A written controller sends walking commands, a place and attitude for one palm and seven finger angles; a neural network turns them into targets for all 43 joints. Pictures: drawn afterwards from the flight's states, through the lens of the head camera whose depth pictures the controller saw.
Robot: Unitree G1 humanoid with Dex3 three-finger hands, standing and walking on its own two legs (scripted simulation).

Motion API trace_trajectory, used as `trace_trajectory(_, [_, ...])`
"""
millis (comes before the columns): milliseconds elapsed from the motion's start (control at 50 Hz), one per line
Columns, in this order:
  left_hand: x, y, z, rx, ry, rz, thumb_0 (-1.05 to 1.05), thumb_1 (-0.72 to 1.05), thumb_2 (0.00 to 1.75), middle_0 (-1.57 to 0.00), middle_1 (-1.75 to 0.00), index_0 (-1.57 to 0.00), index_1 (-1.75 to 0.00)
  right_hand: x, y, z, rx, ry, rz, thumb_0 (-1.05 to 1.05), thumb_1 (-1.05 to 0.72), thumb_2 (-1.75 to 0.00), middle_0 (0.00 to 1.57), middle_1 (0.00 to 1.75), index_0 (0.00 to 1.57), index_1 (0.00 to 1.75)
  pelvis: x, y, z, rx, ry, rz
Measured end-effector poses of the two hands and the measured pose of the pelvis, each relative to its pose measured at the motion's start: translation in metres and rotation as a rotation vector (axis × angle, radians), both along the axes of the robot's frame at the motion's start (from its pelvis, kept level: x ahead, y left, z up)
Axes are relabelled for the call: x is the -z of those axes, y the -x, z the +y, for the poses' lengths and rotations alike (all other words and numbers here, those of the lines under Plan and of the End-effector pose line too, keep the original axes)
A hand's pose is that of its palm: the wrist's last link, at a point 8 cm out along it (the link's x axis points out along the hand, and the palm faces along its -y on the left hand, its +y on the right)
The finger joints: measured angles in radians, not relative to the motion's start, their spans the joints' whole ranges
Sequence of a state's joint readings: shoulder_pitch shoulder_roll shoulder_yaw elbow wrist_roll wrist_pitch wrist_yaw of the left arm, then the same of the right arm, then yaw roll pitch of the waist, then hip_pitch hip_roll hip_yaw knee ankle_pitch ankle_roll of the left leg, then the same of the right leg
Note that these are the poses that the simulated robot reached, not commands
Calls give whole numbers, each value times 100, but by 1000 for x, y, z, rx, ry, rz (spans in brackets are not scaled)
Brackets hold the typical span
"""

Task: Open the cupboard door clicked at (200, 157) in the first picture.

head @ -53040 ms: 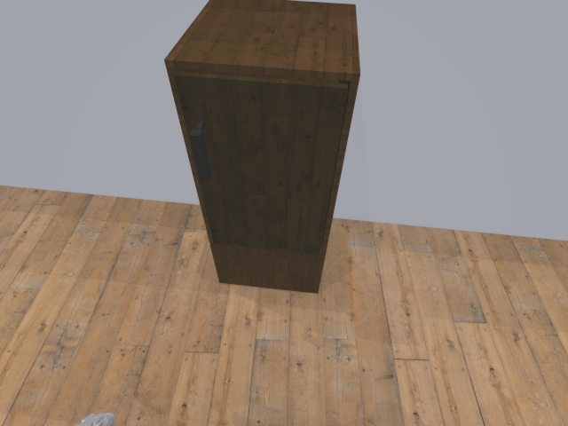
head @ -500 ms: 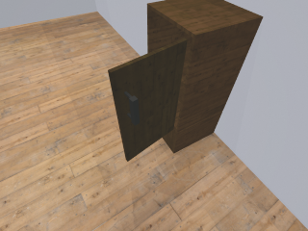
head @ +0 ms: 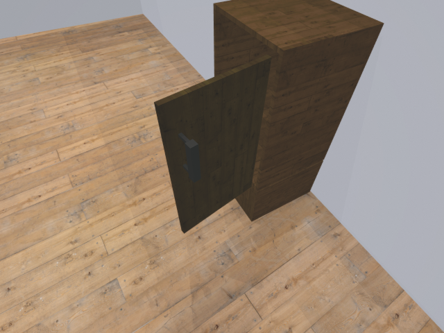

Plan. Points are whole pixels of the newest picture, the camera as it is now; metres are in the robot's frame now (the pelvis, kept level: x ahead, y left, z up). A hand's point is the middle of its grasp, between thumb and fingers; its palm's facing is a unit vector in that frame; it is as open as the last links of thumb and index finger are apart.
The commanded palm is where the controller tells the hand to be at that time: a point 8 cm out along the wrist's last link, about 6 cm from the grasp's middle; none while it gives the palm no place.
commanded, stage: look to check the result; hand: left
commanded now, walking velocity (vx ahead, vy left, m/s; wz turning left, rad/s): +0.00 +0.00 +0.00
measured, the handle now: (188, 157) +0.54 +0.12 -0.05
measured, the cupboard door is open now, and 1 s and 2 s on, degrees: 100 100 100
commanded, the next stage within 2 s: stand and wait in 0.08 s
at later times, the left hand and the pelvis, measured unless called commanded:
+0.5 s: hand out of the picture +0.01 +0.19 -0.17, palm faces +0.02 -0.97 -0.24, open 7.4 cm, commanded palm none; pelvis +0.00 +0.00 +0.00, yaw -1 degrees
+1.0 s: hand out of the picture +0.02 +0.20 -0.17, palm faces +0.01 -0.97 -0.25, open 7.4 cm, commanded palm none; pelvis +0.00 +0.00 +0.00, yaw -1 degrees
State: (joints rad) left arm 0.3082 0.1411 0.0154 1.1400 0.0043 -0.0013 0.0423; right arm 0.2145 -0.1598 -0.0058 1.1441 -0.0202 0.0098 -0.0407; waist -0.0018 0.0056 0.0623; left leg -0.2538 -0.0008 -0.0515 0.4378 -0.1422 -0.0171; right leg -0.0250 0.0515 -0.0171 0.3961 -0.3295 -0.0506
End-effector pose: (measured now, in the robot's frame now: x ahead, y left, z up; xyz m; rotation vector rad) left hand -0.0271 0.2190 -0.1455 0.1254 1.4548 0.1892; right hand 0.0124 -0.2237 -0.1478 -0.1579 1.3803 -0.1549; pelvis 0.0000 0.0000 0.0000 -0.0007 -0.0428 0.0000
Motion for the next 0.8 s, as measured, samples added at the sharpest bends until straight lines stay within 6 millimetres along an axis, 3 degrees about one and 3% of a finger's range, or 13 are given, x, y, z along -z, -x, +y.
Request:
trace_trajectory(280, [-3, -21, 10, 27, -21, -52, 0, 91, 89, -20, -30, -20, -30, -2, -4, -6, 1, 8, -17, 1, -91, -90, 20, 30, 20, 30, -1, 0, -1, 4, -1, -3])
trace_trajectory(540, [-7, -30, 24, 46, -51, -57, 0, 91, 89, -20, -30, -20, -30, -4, -3, -16, 5, 28, -7, 1, -91, -90, 20, 30, 20, 30, -2, -1, 0, 12, -3, -1])
trace_trajectory(800, [-8, -39, 28, 56, -56, -74, 0, 91, 89, -20, -30, -20, -30, -8, -15, -23, -4, 46, -35, 1, -91, -90, 20, 30, 20, 30, -3, -3, 1, 14, -3, -2])
